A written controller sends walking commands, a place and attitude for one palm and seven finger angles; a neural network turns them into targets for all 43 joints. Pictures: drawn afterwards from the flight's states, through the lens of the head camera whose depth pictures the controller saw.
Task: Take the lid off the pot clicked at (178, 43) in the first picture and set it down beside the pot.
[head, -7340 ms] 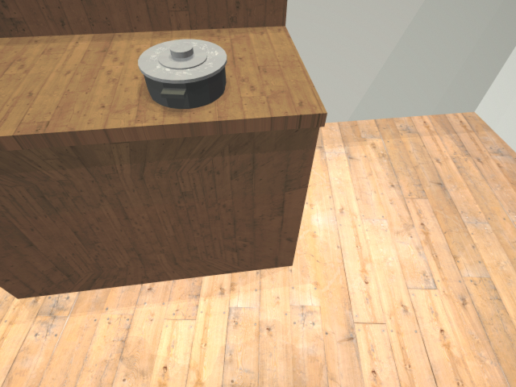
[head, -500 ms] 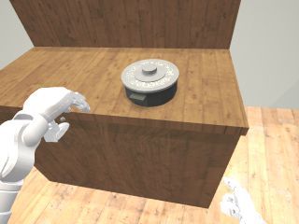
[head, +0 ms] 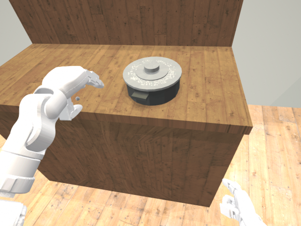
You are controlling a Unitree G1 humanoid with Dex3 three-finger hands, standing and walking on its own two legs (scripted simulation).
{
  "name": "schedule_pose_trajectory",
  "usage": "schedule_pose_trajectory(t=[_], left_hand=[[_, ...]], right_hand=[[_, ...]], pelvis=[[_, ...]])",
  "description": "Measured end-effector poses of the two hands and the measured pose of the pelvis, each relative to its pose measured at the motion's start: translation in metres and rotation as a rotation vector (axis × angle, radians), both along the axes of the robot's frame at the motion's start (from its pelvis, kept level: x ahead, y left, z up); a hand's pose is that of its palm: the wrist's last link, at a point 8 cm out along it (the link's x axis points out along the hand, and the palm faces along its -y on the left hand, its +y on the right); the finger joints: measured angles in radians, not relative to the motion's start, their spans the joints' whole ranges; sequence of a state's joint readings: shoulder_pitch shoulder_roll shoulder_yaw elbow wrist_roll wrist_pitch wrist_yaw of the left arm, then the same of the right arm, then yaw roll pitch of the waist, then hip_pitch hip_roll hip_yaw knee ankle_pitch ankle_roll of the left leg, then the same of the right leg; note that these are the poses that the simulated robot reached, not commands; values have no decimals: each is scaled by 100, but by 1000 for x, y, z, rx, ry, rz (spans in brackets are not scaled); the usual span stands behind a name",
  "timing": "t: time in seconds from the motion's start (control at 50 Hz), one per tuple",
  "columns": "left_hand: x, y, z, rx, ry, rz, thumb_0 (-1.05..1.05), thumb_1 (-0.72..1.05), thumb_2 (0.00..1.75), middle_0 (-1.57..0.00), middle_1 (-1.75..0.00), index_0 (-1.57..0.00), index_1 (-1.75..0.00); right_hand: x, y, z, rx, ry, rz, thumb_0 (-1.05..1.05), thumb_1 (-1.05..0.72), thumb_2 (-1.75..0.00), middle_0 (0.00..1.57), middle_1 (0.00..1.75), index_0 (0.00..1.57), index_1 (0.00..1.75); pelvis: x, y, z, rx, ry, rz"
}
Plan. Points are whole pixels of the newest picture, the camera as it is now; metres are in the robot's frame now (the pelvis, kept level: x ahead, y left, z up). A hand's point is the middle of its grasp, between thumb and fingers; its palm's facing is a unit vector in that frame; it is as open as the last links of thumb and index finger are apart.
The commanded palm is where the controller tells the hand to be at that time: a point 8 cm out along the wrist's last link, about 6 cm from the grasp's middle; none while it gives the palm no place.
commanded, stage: move the open hand above the knob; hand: left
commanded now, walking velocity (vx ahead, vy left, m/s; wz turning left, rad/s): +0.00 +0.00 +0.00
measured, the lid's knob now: (151, 66) +0.58 +0.09 +0.14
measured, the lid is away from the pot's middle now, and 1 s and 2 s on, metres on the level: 0.00 0.00 0.00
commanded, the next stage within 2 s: none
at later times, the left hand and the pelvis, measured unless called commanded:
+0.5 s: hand (108, 80) +0.41 +0.18 +0.20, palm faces -0.15 -0.06 -0.99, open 9.9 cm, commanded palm +0.39 +0.17 +0.28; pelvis +0.03 -0.02 +0.00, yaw -1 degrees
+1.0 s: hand (132, 65) +0.49 +0.12 +0.20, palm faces -0.22 -0.05 -0.97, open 9.9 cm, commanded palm +0.47 +0.13 +0.28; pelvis +0.06 -0.02 +0.00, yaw -1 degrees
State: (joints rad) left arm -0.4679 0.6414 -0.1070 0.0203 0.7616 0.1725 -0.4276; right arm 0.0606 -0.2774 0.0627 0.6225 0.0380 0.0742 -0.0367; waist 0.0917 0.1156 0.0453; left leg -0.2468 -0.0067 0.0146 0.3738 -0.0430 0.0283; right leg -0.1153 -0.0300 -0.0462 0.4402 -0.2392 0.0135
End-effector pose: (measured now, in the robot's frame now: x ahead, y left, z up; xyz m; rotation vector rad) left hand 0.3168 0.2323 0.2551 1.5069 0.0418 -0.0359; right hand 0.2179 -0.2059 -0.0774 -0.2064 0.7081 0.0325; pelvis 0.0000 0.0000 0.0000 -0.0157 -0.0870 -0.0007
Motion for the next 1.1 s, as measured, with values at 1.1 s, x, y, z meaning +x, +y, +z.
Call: schedule_pose_trajectory(t=[1.1], left_hand=[[175,-118,9,11,175,-6,0,-38,170,-89,-8,-89,-9]], right_hand=[[4,-56,-32,6,230,-143,1,-91,-90,20,30,20,30]], pelvis=[[62,-20,1,33,118,-12]])
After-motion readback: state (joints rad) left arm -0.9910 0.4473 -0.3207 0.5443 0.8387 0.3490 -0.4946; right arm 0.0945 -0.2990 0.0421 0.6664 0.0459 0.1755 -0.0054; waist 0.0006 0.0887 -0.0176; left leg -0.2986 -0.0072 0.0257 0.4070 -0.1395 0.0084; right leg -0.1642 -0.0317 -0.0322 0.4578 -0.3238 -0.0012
